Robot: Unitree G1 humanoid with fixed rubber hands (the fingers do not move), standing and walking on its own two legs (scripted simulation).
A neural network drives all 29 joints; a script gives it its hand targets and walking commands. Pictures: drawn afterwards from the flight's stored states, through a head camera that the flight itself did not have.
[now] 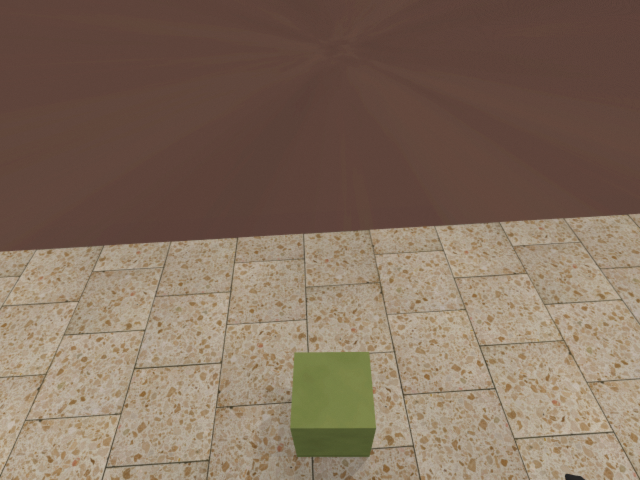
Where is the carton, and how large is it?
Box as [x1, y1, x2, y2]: [290, 352, 375, 456]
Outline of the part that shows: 294,352 290,429 297,456 368,456 375,430 368,352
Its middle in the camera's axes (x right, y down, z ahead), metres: +0.04 +0.49 +1.10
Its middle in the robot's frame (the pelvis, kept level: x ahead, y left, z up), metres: +0.47 +0.00 -0.66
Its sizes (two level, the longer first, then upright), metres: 0.210 0.200 0.250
